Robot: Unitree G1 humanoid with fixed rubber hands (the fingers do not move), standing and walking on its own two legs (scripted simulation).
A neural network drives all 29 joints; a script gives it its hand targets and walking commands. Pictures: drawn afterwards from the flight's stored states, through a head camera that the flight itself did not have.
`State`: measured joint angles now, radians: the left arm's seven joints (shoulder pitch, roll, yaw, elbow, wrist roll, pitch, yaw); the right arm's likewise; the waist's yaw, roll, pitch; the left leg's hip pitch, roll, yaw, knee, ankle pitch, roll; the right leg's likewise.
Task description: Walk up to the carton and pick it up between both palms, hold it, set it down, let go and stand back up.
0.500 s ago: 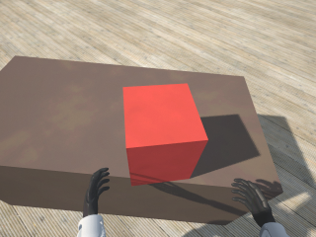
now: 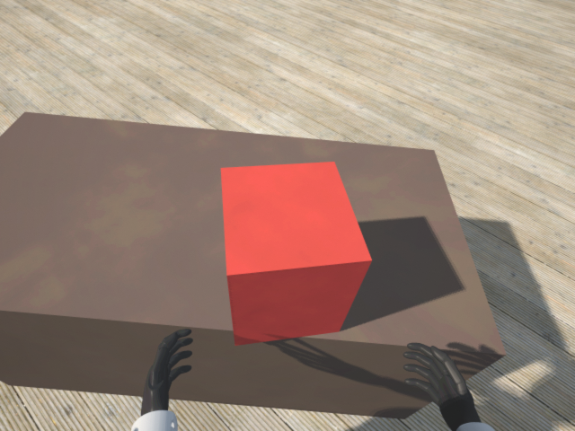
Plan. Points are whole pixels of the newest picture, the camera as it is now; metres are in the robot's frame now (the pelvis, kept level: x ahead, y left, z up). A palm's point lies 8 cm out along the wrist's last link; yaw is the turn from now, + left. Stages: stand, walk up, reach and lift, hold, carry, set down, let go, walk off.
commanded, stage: set down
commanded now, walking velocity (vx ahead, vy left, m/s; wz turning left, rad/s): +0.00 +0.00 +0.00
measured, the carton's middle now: (283, 255) +0.41 +0.01 -0.05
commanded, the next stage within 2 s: let go in 1.24 s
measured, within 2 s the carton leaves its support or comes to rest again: neither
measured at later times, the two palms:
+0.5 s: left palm (140, 409) +0.16 +0.20 -0.07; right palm (453, 412) +0.17 -0.23 -0.06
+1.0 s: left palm (119, 411) +0.16 +0.23 -0.07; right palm (434, 417) +0.17 -0.21 -0.07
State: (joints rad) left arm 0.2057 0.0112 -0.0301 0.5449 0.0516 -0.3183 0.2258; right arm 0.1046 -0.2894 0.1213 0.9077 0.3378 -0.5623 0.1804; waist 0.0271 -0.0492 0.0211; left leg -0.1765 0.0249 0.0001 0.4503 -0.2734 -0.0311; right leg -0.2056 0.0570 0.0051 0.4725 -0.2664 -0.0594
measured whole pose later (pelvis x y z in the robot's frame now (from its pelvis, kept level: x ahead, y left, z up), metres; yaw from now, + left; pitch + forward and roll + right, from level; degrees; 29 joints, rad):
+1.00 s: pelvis +0.01 +0.02 +0.01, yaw +0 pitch -1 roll +0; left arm 0.25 0.11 -0.01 0.50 0.02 -0.07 0.12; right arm 0.15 -0.24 0.04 0.83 0.14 -0.35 0.10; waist 0.01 -0.02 0.05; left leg -0.09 0.01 0.01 0.36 -0.25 0.00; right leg -0.10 0.04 0.02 0.33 -0.21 -0.03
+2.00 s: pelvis +0.00 +0.03 +0.00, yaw +0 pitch -2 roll +0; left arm 0.16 0.34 0.04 0.82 0.03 0.00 0.01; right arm 0.20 -0.34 -0.02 0.87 -0.02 -0.03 -0.02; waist 0.00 -0.03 0.01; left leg -0.14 0.00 0.01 0.44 -0.28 0.01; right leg -0.14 0.03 0.01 0.42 -0.25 -0.02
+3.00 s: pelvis -0.01 +0.03 +0.01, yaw +1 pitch -2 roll +0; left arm 0.13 0.37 -0.02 1.10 0.01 -0.02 0.01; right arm 0.15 -0.36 0.03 1.06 -0.01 -0.01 -0.01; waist 0.00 -0.01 0.02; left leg -0.12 -0.01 -0.01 0.35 -0.20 0.02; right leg -0.12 0.02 0.01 0.32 -0.17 0.00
